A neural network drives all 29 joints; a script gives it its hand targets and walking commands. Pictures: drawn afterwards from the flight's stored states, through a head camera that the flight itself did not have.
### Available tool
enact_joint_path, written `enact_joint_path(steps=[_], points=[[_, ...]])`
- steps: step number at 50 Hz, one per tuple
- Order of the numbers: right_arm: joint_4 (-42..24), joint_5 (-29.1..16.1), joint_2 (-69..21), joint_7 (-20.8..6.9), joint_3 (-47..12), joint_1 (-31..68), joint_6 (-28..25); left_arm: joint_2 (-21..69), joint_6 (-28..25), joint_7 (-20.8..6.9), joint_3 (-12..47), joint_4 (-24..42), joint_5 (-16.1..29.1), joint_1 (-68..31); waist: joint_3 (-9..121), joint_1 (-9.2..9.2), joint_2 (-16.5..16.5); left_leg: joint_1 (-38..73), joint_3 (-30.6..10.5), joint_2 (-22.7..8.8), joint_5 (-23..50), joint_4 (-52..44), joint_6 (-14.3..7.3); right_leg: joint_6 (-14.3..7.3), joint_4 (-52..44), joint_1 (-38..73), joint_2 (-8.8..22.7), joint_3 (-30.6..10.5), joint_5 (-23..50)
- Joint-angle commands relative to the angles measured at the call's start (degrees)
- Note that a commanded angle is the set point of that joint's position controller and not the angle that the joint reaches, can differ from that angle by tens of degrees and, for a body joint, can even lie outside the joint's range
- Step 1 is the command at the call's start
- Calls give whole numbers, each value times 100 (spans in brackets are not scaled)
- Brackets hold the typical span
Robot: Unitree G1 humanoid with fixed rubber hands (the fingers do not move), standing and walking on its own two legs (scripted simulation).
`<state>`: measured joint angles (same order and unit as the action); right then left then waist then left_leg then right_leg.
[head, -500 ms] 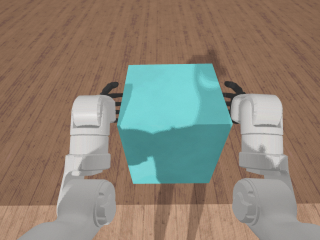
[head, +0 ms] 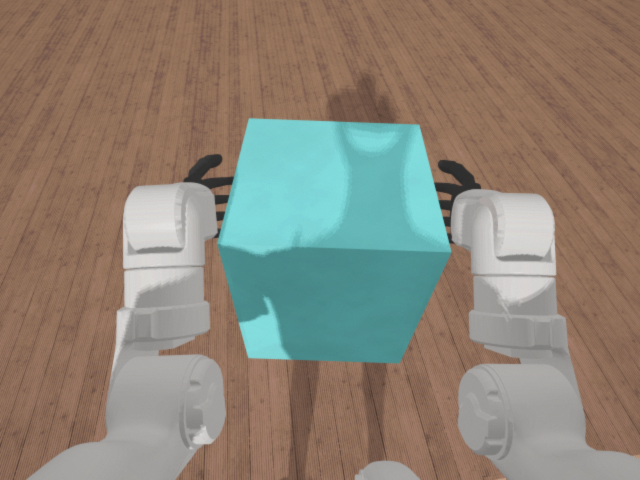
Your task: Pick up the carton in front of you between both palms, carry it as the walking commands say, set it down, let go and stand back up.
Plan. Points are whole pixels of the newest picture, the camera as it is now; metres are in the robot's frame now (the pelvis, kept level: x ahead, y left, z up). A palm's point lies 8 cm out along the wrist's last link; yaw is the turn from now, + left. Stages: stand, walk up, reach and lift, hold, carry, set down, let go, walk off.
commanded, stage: carry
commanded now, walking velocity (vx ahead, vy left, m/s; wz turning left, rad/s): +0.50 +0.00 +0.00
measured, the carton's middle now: (328, 248) +0.39 -0.02 +0.07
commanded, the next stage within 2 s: none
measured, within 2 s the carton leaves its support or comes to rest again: neither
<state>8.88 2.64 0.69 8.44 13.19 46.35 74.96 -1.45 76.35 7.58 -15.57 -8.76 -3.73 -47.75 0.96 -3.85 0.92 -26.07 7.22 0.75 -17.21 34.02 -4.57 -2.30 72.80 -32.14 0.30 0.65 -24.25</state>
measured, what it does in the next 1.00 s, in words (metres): climbs: right foot, then left foot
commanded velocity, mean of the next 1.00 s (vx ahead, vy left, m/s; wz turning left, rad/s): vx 0.50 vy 0.00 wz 0.00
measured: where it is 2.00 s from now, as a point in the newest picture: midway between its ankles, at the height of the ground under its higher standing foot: (305, 203)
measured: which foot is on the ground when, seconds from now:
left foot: down 0.00-0.32, up 0.34-0.74, down 0.76-1.00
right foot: up 0.00-0.28, down 0.30-0.76, up 0.78-1.00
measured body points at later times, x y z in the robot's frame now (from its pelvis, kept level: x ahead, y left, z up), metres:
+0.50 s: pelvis +0.30 -0.04 +0.03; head +0.31 -0.06 +0.48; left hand +0.65 +0.13 +0.13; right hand +0.68 -0.17 +0.13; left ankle +0.29 +0.10 -0.64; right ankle +0.31 -0.11 -0.72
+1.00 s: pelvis +0.62 +0.01 +0.03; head +0.61 +0.03 +0.48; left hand +0.90 +0.16 +0.11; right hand +0.89 -0.14 +0.11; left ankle +0.62 +0.08 -0.72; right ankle +0.65 -0.14 -0.65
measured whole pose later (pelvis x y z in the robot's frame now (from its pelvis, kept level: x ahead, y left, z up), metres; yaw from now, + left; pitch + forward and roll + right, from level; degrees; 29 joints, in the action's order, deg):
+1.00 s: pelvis +0.62 +0.01 +0.03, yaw -1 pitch +4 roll -1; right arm -17.1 6.3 -7.6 4.8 5.9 8.3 68.6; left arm 7.5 69.1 4.1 -5.8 17.7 -7.0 -8.3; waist 7.2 -1.1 0.2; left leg -12.6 10.5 -1.3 -9.3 17.2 -3.8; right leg 1.0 52.1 -32.0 5.1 4.2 -15.4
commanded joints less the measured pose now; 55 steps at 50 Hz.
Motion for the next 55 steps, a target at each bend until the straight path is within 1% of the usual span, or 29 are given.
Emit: enact_joint_path(steps=[1, 5, 8, 11, 13, 14, 15, 16, 17, 18, 19, 20, 22, 24, 28, 34, 36, 37, 38, 39, 40, 41, 42, 43, 44, 46, 48, 50, 55], points=[[-1333, -2979, -6468, -1422, -3333, 5111, -118, 6158, -190, -1020, 3177, 834, 2236, -4239, 3023, 116, -652, 3214, -2358, -1576, 1404, -1079, -814, -14, -308, -1210, 249, -153, 169], [-1342, -2871, -6170, -1421, -3325, 4799, -3, 5882, -129, -922, 3261, 909, 2043, -4055, 2892, -1, -721, 3289, -1810, -1502, 1680, -1258, -904, 115, -1673, -1331, 313, 103, 474], [-980, -2694, -6029, -1458, -3315, 4510, 52, 5807, -69, -976, 3324, 629, 1980, -3887, 2667, -28, -853, 3176, -1287, -1321, 2363, -1227, -694, 129, -2786, -873, 197, 370, 1204], [-497, -2521, -5999, -1502, -3230, 4351, 51, 5872, -37, -1103, 3305, 208, 2030, -3806, 2360, -10, -940, 3097, -881, -1178, 2930, -1080, -440, 34, -3751, -283, -21, 722, 1495], [-185, -2416, -6024, -1523, -3115, 4233, 25, 5972, -46, -1192, 3230, -80, 2082, -3783, 2400, 165, -998, 2948, -556, -1092, 3831, -430, -204, -116, -4414, 659, -277, 1006, 1587], [-56, -2379, -6075, -1533, -3082, 4162, 2, 6032, -66, -1237, 3158, -228, 2092, -3747, 2713, 417, -871, 2544, -275, -990, 4001, 369, -6, -189, -4722, 1861, -322, 1120, 1737], [35, -2343, -6074, -1546, -3054, 4193, -37, 6076, -100, -1295, 3069, -378, 2108, -3647, 3079, 682, -569, 1573, -223, -908, 2928, 1334, 153, -238, -4637, 3231, 251, 484, 1412], [114, -2330, -6213, -1574, -3055, 4106, -40, 6004, -182, -1327, 3000, -476, 2109, -3522, 3308, 697, 1065, -142, -63, -168, 1172, 2775, 432, -724, -5013, 4275, 1562, -2191, 1269], [181, -2319, -6324, -1576, -2976, 4276, -79, 6107, -221, -1367, 2953, -566, 2103, -3608, 3037, 688, 1594, -1465, -477, 306, -1083, 3723, 454, -1249, -5256, 4796, 2067, -3369, 2365], [205, -2222, -6432, -1532, -2993, 4176, -119, 6298, -245, -1416, 2951, -488, 2176, -3568, 2932, 651, 1141, -1809, -809, -16, -1197, 4191, 338, -1300, -5087, 4774, 2044, -2944, 2583], [201, -2172, -6486, -1505, -2972, 4097, -171, 6526, -317, -1467, 3031, -273, 2303, -3713, 2675, 650, 545, -1856, -845, -203, -932, 3981, 307, -1132, -5061, 4396, 1871, -2429, 2903], [192, -2165, -6631, -1477, -3002, 3966, -225, 6687, -381, -1503, 3136, -66, 2421, -3884, 2567, 595, 294, -1819, -873, -360, -685, 3589, 325, -935, -5158, 4112, 1758, -2060, 2798], [125, -2110, -6828, -1418, -3056, 3596, -332, 6938, -496, -1557, 3256, 132, 2560, -3863, 2532, 533, 488, -1529, -747, -456, -306, 3001, 424, -712, -5417, 3791, 1586, -1533, 2731], [-12, -2034, -6977, -1372, -3176, 3193, -446, 7122, -589, -1607, 3370, 299, 2581, -3535, 2577, 513, 665, -1468, -567, -443, -111, 2519, 523, -713, -5611, 3884, 1532, -1201, 2956], [-485, -1919, -7191, -1338, -3561, 2399, -647, 7246, -745, -1684, 3693, 759, 2504, -2706, 2356, 529, 653, -1552, -249, -478, 613, 1216, 665, -637, -5797, 4230, 1346, -535, 3591], [-1799, -1928, -6965, -1429, -4317, 1159, -747, 6808, -837, -1659, 4319, 1937, 2161, -1079, 1964, 549, 793, -752, 248, -159, 1727, -622, 476, -393, -5610, 4430, 1126, 250, 4966], [-2180, -1884, -6706, -1495, -4467, 574, -696, 6516, -807, -1632, 4481, 2272, 1941, -280, 2095, 527, 878, 183, 475, 25, 1991, -1145, 363, -222, -5087, 4380, 1045, 466, 5793], [-2270, -1827, -6587, -1537, -4511, 261, -679, 6399, -783, -1634, 4554, 2395, 1884, -2, 2327, 443, 775, 1119, 705, 164, 2075, -1503, 330, -64, -4403, 4107, 934, 738, 5893], [-2322, -1758, -6463, -1588, -4530, -90, -661, 6284, -761, -1651, 4654, 2506, 1845, 251, 2650, 349, 516, 2356, 607, -18, 1853, -1348, 273, 78, -3570, 3354, 833, 880, 5200], [-2393, -1704, -6310, -1630, -4523, -479, -634, 6150, -736, -1686, 4747, 2634, 1842, 423, 3123, 262, -170, 3571, -861, -1190, 1937, -1069, 99, 225, -2283, 2284, 699, 872, 3232], [-2320, -1540, -6075, -1653, -4490, -619, -669, 6311, -670, -1724, 4908, 2710, 1925, 503, 3404, 293, -1609, 5059, -3218, -2455, 1975, -1221, -891, 392, -891, 134, -35, 565, 791], [-2357, -1584, -6209, -1684, -4563, -926, -672, 6248, -684, -1762, 4926, 2759, 1906, 657, 3072, 242, -1601, 4979, -3533, -2502, 2231, -1550, -1084, 275, -86, -829, -169, 156, -348], [-2497, -1678, -6449, -1731, -4600, -1007, -672, 6280, -708, -1778, 4950, 2816, 1941, 728, 2859, 245, -1249, 4636, -2928, -2328, 2486, -1567, -920, 170, 79, -997, 110, -39, -223], [-2670, -1759, -6498, -1763, -4654, -946, -683, 6361, -740, -1791, 5024, 2950, 2023, 670, 2699, 255, -581, 4160, -2511, -2208, 2532, -1646, -710, 155, -196, -923, 360, -148, 132], [-2838, -1851, -6508, -1781, -4695, -854, -690, 6446, -758, -1794, 5071, 3016, 2086, 706, 2463, 289, -329, 3598, -2126, -2105, 2300, -1841, -520, 186, -638, -770, 583, -171, 424], [-2988, -1949, -6428, -1809, -4729, -905, -678, 6433, -775, -1757, 5097, 3055, 2087, 959, 2296, 323, -570, 2943, -1502, -1864, 1696, -2190, -320, 268, -1390, -312, 611, 29, 661], [-2985, -1974, -6240, -1855, -4723, -1153, -641, 6336, -781, -1693, 5096, 2987, 1987, 1296, 2112, 330, -823, 2680, -1138, -1738, 1123, -2455, -342, 341, -2007, -249, 584, 248, 859], [-2941, -1985, -6063, -1900, -4712, -1289, -599, 6220, -757, -1640, 5081, 2948, 1894, 1461, 1798, 317, -872, 2544, -906, -1656, 737, -2680, -359, 412, -2730, -390, 638, 421, 1303], [-2871, -1916, -5711, -1911, -4656, -1378, -488, 5933, -624, -1605, 5043, 2960, 1857, 1496, 1100, 290, -841, 2355, -392, -1460, 1103, -2795, -202, 416, -3826, -255, 560, 813, 2262]])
